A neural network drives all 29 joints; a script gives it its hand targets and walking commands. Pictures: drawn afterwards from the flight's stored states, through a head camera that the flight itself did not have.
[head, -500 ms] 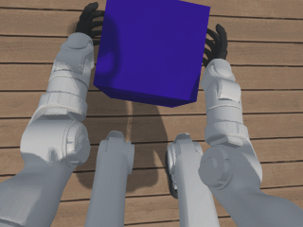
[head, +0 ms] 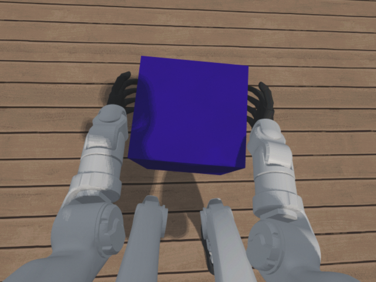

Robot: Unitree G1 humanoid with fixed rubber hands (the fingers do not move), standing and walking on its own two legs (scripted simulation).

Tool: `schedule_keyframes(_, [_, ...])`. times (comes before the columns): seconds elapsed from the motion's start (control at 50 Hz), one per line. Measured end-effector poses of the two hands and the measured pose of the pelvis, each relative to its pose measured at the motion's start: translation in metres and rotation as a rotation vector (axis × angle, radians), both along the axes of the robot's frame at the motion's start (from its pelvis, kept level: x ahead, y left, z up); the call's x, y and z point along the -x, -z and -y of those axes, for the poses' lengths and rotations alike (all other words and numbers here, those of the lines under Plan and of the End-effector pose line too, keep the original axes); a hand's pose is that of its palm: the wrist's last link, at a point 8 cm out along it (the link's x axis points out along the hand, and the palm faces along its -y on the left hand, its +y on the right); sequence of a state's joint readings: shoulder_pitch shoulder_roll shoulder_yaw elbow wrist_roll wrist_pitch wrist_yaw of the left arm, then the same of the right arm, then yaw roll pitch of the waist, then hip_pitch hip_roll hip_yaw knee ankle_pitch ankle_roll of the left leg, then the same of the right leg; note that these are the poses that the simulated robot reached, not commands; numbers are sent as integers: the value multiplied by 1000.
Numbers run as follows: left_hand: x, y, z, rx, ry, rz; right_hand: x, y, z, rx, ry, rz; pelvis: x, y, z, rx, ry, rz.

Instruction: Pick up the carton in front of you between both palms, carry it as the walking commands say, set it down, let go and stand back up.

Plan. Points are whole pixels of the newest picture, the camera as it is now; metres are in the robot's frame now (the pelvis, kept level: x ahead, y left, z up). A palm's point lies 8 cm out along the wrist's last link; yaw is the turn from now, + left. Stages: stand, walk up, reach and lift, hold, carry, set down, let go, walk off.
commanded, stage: reach and lift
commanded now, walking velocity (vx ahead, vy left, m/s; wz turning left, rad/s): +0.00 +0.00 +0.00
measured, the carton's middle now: (188, 126) +0.45 +0.01 -0.12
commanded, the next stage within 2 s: hold in 1.96 s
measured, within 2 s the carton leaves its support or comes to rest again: neither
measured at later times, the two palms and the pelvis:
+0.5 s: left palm (92, 97) +0.41 +0.15 +0.11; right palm (312, 108) +0.40 -0.15 +0.12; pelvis +0.05 +0.00 +0.14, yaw +1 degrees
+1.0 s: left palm (35, 71) +0.36 +0.15 +0.24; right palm out of the picture +0.37 -0.15 +0.25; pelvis +0.08 -0.01 +0.22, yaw +1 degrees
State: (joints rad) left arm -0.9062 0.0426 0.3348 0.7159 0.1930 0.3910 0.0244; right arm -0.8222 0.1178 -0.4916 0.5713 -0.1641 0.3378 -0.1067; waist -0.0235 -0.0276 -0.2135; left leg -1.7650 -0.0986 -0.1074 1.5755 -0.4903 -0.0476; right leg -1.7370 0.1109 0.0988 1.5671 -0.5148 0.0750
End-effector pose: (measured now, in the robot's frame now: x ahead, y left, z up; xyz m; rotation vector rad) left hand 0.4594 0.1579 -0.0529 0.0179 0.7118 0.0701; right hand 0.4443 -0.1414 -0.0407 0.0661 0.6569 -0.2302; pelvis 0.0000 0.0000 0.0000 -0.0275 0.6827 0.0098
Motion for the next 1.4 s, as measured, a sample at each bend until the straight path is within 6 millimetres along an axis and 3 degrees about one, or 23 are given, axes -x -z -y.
schedule_keyframes(0.6, [63,-188,7,2,-59,1,48,-187,7,0,-54,1,-62,-166,6,-27,-4,359])
schedule_keyframes(0.76, [78,-236,8,-5,-77,9,56,-233,9,14,-89,8,-76,-198,6,-32,-6,495])
schedule_keyframes(0.92, [93,-279,12,-20,-84,30,66,-276,12,29,-118,28,-83,-216,7,-36,-5,639])
schedule_keyframes(1.0, [98,-290,12,-36,-73,19,71,-286,12,44,-130,14,-80,-219,8,-36,-4,695])
schedule_keyframes(1.14, [105,-290,11,-37,-77,-11,77,-286,11,44,-135,-16,-68,-218,9,-38,-7,733])
schedule_keyframes(1.4, [98,-297,10,-31,-73,10,73,-294,10,45,-124,3,-66,-219,6,-36,-5,740])
